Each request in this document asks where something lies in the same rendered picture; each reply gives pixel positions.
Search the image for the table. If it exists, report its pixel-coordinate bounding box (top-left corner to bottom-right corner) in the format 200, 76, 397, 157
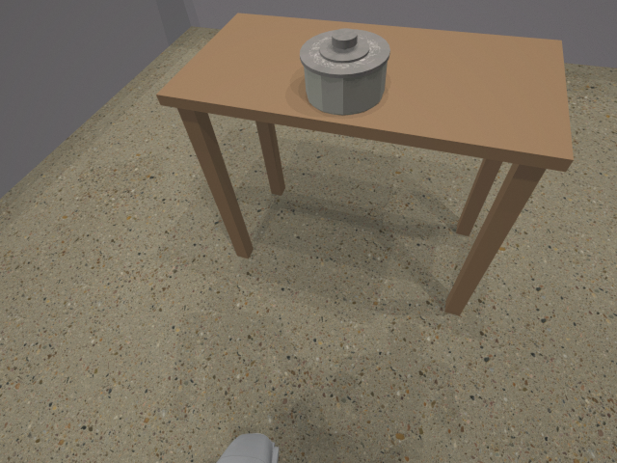
156, 13, 574, 316

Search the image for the pot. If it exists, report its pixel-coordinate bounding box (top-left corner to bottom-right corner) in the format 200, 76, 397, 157
304, 62, 388, 115

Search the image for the left robot thigh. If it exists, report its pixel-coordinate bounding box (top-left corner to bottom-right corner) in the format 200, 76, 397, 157
216, 433, 279, 463

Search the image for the knob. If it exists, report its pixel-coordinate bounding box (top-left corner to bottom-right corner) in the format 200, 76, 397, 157
332, 28, 358, 49

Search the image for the lid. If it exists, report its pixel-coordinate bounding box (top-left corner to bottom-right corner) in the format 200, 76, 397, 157
300, 29, 390, 78

